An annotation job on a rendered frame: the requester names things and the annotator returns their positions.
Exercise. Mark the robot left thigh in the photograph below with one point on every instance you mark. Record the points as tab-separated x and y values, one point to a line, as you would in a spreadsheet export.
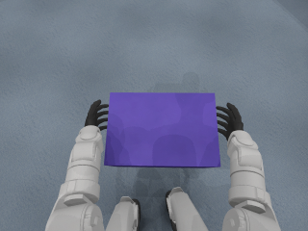
124	217

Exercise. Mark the robot right forearm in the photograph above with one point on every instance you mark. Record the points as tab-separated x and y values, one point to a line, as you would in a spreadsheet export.
248	187

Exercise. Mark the robot right foot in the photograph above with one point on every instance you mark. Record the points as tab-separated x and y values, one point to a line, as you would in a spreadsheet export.
173	225

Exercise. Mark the robot left forearm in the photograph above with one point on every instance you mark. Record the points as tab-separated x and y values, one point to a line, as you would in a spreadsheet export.
82	175

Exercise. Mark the left robot hand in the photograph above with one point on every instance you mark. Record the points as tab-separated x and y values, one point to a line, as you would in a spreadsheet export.
93	115

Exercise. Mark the left robot upper arm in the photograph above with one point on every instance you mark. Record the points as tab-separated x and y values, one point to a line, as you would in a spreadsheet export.
81	217

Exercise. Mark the carton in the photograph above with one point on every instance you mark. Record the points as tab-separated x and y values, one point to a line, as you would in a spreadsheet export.
162	129

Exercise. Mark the right robot hand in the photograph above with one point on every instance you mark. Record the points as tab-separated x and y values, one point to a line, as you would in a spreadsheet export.
233	119

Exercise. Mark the right robot upper arm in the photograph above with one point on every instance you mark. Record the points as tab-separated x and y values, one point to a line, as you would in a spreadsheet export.
241	219

